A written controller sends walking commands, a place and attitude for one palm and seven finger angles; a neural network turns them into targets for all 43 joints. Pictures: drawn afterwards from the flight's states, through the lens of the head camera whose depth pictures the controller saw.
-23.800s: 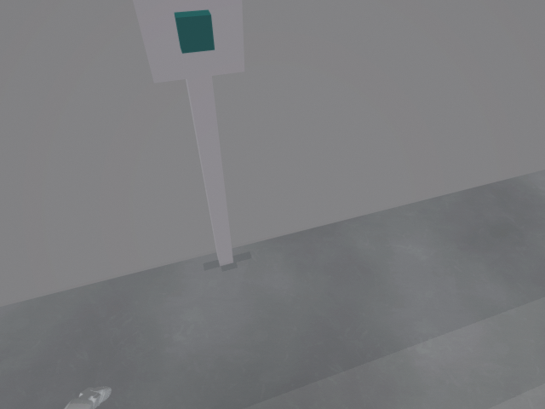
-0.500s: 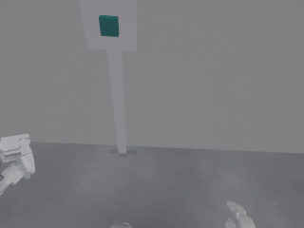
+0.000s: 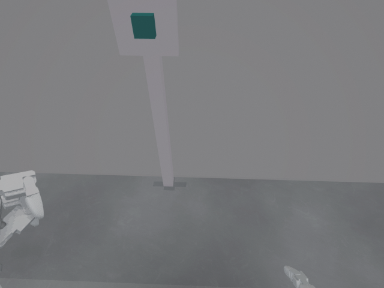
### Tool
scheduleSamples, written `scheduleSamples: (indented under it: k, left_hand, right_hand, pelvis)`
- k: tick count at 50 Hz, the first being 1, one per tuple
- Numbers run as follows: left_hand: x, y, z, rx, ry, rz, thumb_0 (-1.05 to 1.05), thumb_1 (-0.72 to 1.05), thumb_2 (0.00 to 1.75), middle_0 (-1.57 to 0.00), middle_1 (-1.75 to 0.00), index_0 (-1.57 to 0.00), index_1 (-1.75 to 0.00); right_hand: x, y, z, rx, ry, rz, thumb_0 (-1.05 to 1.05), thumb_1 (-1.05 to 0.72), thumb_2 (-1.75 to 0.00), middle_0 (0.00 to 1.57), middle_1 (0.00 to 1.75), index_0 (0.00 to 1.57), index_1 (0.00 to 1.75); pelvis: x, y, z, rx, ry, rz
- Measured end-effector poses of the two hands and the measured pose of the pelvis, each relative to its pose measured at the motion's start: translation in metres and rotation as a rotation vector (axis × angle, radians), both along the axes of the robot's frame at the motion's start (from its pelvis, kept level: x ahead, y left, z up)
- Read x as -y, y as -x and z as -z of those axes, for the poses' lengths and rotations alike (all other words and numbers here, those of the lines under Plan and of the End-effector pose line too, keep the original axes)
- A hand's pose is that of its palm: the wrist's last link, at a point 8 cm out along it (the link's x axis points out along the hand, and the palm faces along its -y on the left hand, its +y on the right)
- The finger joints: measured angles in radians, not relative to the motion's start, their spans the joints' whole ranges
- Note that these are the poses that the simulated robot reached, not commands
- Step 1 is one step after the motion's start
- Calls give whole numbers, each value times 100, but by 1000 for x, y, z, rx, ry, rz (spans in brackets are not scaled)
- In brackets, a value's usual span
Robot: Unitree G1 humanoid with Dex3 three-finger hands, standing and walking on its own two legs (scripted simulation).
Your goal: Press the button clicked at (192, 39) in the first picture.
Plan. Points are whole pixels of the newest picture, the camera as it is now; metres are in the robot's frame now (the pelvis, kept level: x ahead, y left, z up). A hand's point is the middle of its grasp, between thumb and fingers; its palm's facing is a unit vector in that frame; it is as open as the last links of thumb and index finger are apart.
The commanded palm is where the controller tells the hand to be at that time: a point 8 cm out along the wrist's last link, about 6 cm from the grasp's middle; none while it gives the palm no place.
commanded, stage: stop stepping back and stand still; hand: left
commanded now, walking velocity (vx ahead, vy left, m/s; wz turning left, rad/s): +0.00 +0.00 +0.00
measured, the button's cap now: (144, 25) +0.81 +0.21 +0.21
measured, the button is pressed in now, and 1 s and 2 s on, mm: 0 0 0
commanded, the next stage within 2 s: let the arm hang, fingers relaxed in 0.30 s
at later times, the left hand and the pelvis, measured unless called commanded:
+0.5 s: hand (66, 226) +0.22 +0.26 +0.05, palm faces +0.17 -0.85 -0.50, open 3.0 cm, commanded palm none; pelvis +0.01 +0.01 +0.00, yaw +2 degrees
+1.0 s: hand out of the picture +0.00 +0.25 -0.15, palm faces +0.03 -0.95 -0.31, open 5.7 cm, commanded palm none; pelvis +0.00 +0.02 +0.01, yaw +2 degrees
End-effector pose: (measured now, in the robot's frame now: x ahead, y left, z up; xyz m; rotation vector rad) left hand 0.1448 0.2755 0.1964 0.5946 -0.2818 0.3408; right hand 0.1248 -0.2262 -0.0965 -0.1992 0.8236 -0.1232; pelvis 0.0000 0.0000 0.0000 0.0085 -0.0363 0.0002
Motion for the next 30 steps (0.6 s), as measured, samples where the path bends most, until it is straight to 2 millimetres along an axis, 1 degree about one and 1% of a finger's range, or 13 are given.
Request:
scheduleSamples:
  k: [5, 9, 14, 17, 20, 21, 22, 23, 25, 27, 28, 30]
  left_hand:
    - [-3, 2, 0, 13, 61, -31, 2, 89, 89, -131, -150, -131, -150]
    - [-4, -1, 0, 64, 75, -6, 2, 89, 89, -131, -150, -131, -150]
    - [-7, -10, -4, 60, 47, -6, 2, 89, 89, -131, -150, -131, -150]
    - [-7, -14, -4, 32, 39, -12, 2, 89, 89, -130, -150, -131, -150]
    - [-5, -16, 0, -2, 54, -6, 2, 89, 89, -130, -150, -130, -150]
    - [-5, -20, 9, -32, 53, 9, 2, 89, 89, -130, -150, -130, -150]
    - [-8, -27, 28, -109, 63, 20, 1, 90, 90, -130, -150, -130, -150]
    - [-13, -35, 53, -220, 87, 15, 1, 90, 90, -130, -150, -130, -150]
    - [-22, -42, 113, -476, 161, -28, 1, 90, 90, -128, -148, -128, -148]
    - [-24, -34, 172, -723, 238, -79, 1, 90, 90, -124, -145, -125, -145]
    - [-21, -26, 198, -833, 272, -97, 1, 90, 90, -122, -143, -122, -143]
    - [-12, -3, 242, -1017, 338, -117, 1, 91, 89, -117, -138, -117, -138]
  right_hand:
    - [13, -11, -21, 40, 60, 6, 2, -90, -90, 21, 30, 20, 30]
    - [18, -27, -35, 110, 117, 0, 2, -90, -90, 20, 30, 20, 30]
    - [9, -45, -45, 165, 83, -7, 2, -90, -90, 20, 30, 20, 30]
    - [0, -53, -44, 180, 45, -21, 2, -90, -90, 20, 30, 20, 30]
    - [-7, -55, -40, 170, 19, -32, 1, -90, -90, 20, 30, 20, 30]
    - [-8, -55, -35, 165, 5, -51, 1, -90, -90, 20, 30, 20, 30]
    - [-8, -55, -28, 141, -9, -75, 1, -90, -90, 20, 30, 20, 30]
    - [-7, -54, -19, 103, -17, -93, 1, -90, -90, 20, 30, 20, 30]
    - [-3, -48, -2, 28, -24, -98, 1, -90, -90, 20, 30, 20, 30]
    - [3, -37, 11, -34, -22, -82, 1, -90, -90, 20, 30, 20, 30]
    - [6, -29, 15, -63, -17, -71, 1, -90, -90, 20, 30, 20, 30]
    - [12, -10, 19, -128, 0, -49, 1, -90, -90, 20, 30, 20, 30]
  pelvis:
    - [0, -6, -9, -7, -12, -7]
    - [-5, -9, -5, -6, 11, -17]
    - [-4, -13, -8, -3, -3, -8]
    - [-3, -13, -9, -9, 2, -6]
    - [-4, -14, -9, -17, 10, -6]
    - [-5, -14, -9, -24, 13, -14]
    - [-8, -13, -7, -30, 15, -23]
    - [-10, -11, -5, -34, 16, -29]
    - [-14, -8, -1, -41, 13, -33]
    - [-15, -5, 1, -41, 8, -31]
    - [-15, -4, 2, -39, 5, -29]
    - [-14, -1, 2, -31, -1, -29]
